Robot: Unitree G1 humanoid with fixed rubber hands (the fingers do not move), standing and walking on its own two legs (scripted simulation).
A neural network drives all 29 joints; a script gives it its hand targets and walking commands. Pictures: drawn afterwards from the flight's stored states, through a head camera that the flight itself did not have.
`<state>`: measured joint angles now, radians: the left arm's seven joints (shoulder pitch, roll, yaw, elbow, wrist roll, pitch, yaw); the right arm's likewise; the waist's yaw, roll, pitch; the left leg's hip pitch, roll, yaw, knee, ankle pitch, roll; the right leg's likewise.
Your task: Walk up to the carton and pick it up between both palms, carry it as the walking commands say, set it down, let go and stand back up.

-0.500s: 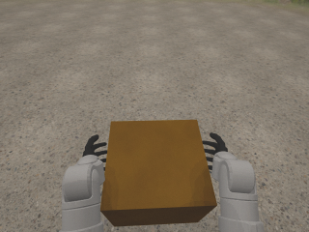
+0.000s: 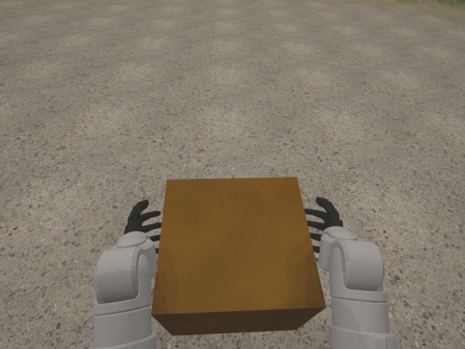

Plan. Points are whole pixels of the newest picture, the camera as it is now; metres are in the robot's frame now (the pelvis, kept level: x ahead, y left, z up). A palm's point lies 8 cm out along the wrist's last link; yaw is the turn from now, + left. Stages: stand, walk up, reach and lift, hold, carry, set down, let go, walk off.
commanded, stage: carry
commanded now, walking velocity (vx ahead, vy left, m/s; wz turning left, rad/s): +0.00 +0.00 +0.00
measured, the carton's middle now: (233, 257) +0.31 +0.00 +0.01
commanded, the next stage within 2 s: none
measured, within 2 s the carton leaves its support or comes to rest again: neither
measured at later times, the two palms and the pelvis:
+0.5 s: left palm (138, 243) +0.29 +0.16 +0.09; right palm (328, 238) +0.29 -0.16 +0.09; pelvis +0.00 +0.00 +0.00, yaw +0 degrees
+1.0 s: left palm (138, 239) +0.29 +0.16 +0.09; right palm (326, 235) +0.29 -0.16 +0.09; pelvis +0.01 +0.00 +0.00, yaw +0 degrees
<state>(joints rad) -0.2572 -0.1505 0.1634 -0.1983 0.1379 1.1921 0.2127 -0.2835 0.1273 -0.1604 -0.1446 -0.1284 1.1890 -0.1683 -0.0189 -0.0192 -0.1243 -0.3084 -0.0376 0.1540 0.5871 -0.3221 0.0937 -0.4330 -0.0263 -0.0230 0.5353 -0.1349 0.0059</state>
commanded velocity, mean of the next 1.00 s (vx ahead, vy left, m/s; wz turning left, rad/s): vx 0.00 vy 0.00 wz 0.00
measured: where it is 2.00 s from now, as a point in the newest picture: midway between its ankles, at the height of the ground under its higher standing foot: outside the picture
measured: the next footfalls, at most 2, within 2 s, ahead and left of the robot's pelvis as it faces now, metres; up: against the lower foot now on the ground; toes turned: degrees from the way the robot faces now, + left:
right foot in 1.86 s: +0.12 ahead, -0.17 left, +0.00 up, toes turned -8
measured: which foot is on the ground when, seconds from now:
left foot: down 0.00-1.00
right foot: down 0.00-1.00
